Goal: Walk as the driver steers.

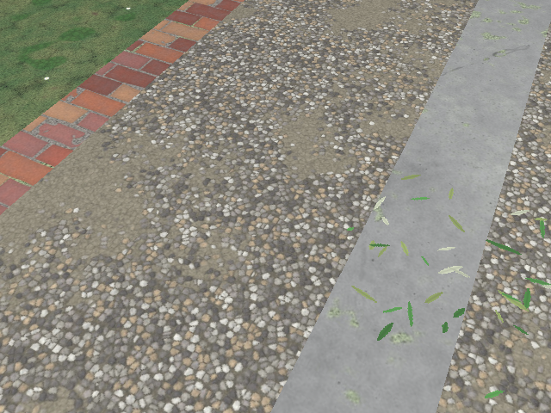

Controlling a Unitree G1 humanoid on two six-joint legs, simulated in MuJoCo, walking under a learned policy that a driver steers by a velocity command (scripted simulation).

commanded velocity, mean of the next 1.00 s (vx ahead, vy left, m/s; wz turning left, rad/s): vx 0.00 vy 0.00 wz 0.01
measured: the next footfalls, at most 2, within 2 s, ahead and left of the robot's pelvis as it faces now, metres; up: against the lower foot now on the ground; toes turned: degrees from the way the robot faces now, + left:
right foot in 1.78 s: +0.47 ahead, -0.10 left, +0.00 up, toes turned -9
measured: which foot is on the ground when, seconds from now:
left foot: down 0.00-1.00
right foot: down 0.00-1.00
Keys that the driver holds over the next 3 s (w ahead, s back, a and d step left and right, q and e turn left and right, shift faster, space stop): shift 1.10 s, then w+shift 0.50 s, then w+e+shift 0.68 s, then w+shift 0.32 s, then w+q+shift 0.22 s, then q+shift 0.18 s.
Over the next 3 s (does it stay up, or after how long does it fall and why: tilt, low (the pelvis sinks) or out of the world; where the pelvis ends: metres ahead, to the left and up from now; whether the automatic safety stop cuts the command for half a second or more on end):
stays up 1.27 -0.54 0.00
